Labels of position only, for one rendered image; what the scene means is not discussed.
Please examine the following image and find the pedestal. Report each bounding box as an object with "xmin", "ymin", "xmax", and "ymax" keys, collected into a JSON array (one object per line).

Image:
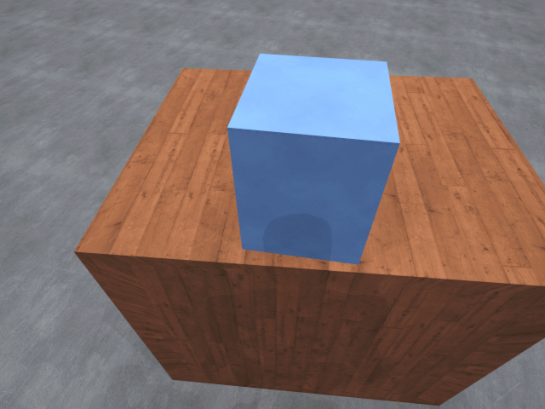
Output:
[{"xmin": 74, "ymin": 68, "xmax": 545, "ymax": 406}]

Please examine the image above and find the carton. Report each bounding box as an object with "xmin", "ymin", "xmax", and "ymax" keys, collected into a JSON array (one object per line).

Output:
[{"xmin": 227, "ymin": 54, "xmax": 400, "ymax": 265}]

